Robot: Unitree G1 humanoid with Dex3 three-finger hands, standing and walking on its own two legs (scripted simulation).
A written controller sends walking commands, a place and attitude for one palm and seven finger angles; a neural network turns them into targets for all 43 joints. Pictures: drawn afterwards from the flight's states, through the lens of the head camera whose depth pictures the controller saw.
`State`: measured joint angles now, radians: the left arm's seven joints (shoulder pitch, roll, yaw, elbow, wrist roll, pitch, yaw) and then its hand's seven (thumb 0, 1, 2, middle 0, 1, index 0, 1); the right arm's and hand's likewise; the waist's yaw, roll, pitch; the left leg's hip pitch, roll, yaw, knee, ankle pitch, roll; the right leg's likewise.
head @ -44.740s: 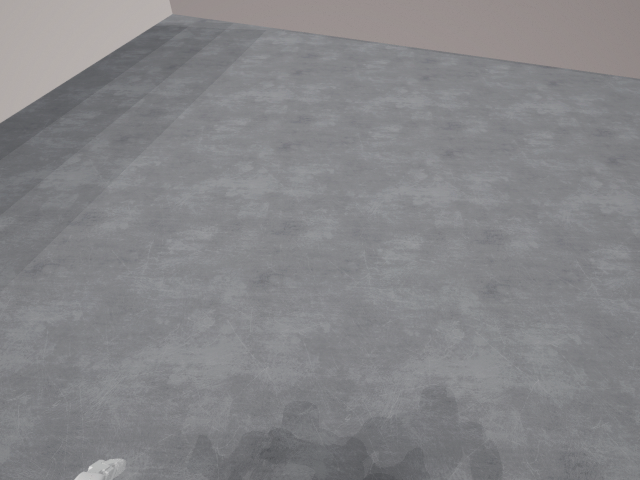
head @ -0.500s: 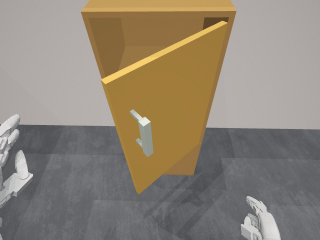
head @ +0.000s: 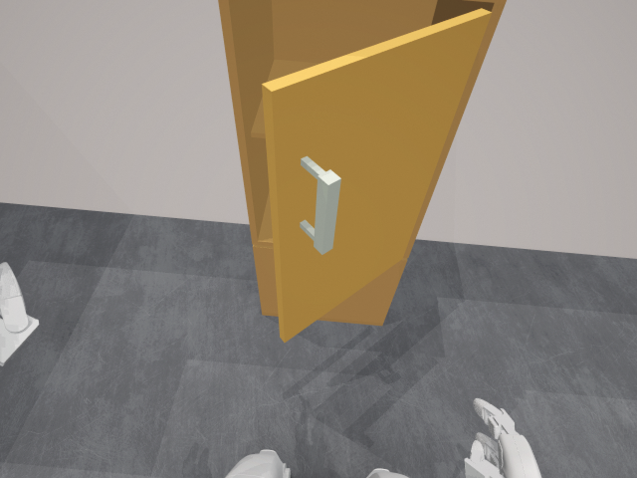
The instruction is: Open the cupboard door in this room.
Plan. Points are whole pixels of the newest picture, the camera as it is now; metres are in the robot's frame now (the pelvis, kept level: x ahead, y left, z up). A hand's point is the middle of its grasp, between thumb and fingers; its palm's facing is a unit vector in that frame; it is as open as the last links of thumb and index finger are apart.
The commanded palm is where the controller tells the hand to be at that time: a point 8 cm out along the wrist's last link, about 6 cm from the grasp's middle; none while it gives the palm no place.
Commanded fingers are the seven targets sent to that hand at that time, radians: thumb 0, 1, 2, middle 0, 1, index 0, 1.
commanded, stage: step back with the hand held close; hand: left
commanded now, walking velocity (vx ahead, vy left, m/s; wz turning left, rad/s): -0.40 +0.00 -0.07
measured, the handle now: (316, 207) +0.43 +0.04 +0.10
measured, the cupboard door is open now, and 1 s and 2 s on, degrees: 43 43 43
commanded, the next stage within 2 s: stop stepping back and stand still in 0.36 s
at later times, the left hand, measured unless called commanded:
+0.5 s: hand out of the picture +0.12 +0.24 +0.19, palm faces +0.30 -0.84 -0.45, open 7.4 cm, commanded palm +0.07 +0.29 +0.20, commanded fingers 0.00 0.90 0.90 -0.20 -0.30 -0.20 -0.30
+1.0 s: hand out of the picture +0.03 +0.28 +0.19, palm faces +0.45 -0.81 -0.37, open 7.4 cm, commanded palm -0.02 +0.31 +0.20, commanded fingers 0.00 0.90 0.90 -0.20 -0.30 -0.20 -0.30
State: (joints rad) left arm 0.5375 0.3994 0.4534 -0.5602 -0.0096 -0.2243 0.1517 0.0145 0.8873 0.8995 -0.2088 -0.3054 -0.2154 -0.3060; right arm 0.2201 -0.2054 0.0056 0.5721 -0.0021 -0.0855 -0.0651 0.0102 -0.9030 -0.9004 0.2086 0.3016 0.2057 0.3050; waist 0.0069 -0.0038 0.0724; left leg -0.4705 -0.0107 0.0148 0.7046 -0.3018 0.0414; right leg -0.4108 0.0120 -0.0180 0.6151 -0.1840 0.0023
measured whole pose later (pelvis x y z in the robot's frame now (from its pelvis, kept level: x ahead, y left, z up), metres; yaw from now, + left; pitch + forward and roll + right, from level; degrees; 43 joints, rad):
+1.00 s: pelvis -0.18 +0.02 +0.01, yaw -2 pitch -1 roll -1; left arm 0.48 0.38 0.40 -0.43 -0.03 -0.22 0.16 0.01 0.89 0.90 -0.21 -0.31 -0.22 -0.31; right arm 0.31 -0.24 -0.01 0.70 -0.01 -0.13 -0.10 0.01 -0.90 -0.90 0.21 0.30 0.20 0.30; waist 0.00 -0.01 -0.05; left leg -0.34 0.01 0.01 0.61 -0.26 0.03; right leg -0.20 0.00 -0.04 0.61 -0.38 0.00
